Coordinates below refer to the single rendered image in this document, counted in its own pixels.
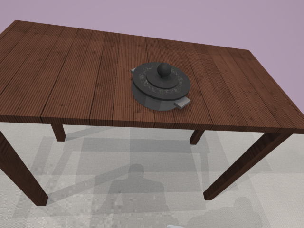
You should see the knob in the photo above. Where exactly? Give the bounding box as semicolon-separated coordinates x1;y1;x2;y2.
157;62;171;77

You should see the lid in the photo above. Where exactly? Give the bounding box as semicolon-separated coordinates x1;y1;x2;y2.
132;62;191;101

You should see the pot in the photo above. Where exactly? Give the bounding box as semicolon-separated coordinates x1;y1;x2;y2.
131;68;191;111

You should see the table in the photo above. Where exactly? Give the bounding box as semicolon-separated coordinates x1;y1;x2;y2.
0;20;304;206

